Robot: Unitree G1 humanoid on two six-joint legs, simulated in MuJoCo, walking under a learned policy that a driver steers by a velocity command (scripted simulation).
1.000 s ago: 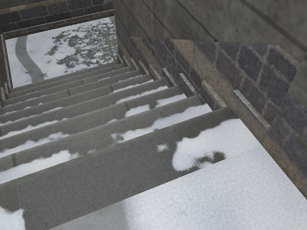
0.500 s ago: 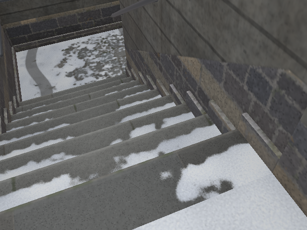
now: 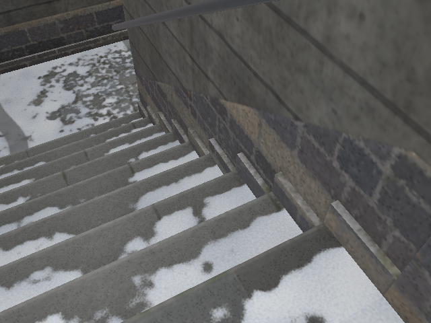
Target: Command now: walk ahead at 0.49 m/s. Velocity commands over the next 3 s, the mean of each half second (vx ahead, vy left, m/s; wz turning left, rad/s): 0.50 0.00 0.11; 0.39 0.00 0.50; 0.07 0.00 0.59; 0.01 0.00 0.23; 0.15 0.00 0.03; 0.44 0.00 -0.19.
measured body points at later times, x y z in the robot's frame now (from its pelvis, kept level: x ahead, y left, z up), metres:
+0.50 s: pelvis +0.26 -0.05 +0.01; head +0.28 -0.07 +0.45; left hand +0.26 +0.21 -0.12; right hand +0.34 -0.31 -0.14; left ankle +0.26 +0.09 -0.66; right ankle +0.26 -0.15 -0.74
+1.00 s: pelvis +0.48 +0.04 -0.02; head +0.48 +0.05 +0.43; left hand +0.58 +0.34 -0.10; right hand +0.57 -0.19 -0.16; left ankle +0.44 +0.12 -0.74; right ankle +0.54 -0.11 -0.65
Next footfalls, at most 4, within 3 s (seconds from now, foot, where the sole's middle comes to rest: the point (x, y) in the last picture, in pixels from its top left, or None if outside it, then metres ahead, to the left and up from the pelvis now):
0.28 right None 0.30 -0.15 -0.78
0.80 left None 0.47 0.14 -0.78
1.16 right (231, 290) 0.59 -0.05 -0.78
1.50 left None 0.50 0.16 -0.78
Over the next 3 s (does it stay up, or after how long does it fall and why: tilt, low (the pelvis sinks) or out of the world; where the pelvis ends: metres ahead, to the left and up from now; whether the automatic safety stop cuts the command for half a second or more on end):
stays up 0.54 0.22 -0.04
